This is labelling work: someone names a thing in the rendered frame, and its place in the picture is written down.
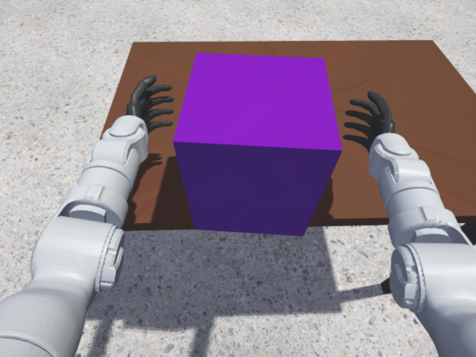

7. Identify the table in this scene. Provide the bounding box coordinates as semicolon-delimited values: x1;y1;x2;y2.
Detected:
100;40;476;293

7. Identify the left robot hand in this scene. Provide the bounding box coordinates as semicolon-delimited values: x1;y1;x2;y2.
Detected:
125;75;174;135

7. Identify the carton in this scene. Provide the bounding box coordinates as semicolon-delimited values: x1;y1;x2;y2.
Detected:
173;53;342;237

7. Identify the left robot upper arm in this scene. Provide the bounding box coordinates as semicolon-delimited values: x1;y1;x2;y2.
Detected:
0;216;125;357

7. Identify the right robot upper arm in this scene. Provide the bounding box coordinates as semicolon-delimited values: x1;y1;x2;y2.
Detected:
389;242;476;357

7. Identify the right robot forearm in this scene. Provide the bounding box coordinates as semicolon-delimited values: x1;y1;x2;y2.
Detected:
368;133;476;251

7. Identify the right robot hand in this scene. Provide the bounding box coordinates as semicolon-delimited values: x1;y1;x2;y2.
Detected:
343;91;395;153

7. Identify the left robot forearm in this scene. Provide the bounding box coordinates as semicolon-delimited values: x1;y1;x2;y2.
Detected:
30;115;149;279

